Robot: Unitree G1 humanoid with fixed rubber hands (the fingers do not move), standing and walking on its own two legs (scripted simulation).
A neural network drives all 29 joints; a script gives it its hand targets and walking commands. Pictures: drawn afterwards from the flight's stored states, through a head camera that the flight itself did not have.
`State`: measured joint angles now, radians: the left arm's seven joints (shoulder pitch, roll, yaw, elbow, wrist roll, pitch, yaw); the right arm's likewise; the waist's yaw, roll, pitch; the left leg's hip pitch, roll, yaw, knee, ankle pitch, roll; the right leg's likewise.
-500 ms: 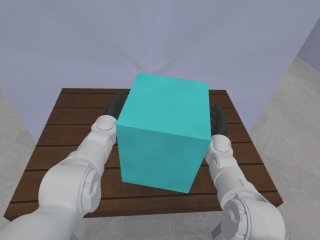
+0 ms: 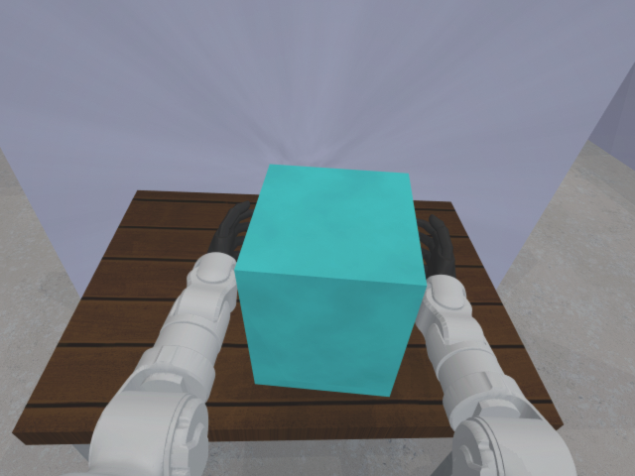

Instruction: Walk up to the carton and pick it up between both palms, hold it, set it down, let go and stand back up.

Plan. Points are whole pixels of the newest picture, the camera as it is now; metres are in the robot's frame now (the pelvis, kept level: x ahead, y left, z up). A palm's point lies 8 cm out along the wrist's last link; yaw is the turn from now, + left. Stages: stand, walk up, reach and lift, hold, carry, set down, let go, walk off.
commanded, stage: reach and lift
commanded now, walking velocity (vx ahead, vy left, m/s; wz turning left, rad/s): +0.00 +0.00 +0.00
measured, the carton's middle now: (329, 281) +0.39 -0.05 +0.06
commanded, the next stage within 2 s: hold in 1.92 s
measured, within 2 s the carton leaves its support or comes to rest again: neither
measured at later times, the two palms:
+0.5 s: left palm (202, 258) +0.37 +0.11 +0.13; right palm (431, 268) +0.35 -0.18 +0.13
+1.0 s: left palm (196, 260) +0.35 +0.12 +0.15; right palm (431, 263) +0.35 -0.17 +0.14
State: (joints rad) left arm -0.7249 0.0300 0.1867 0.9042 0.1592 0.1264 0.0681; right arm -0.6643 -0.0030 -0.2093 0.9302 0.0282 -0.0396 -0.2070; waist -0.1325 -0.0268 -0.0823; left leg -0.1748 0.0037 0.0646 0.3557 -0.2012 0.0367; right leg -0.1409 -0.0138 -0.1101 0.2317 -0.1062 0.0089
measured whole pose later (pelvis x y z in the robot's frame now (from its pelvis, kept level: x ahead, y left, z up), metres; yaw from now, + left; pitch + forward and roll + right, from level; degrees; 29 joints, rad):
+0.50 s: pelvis -0.02 -0.01 +0.00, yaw +1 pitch -5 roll -1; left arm -0.65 -0.05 0.28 0.50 0.30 0.38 0.00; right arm -0.66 0.00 -0.17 0.80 0.06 0.03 -0.19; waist -0.09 -0.07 0.04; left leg -0.05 0.00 0.05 0.32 -0.17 0.03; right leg -0.03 -0.01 -0.12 0.23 -0.10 -0.01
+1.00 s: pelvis -0.02 -0.02 +0.00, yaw +1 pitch -8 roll -1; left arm -0.56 -0.09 0.27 0.17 0.33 0.56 -0.01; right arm -0.61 -0.01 -0.06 0.61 0.14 0.14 -0.20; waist -0.09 -0.08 0.10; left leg -0.02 0.02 0.04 0.34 -0.19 0.01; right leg 0.00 0.00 -0.13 0.26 -0.13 -0.02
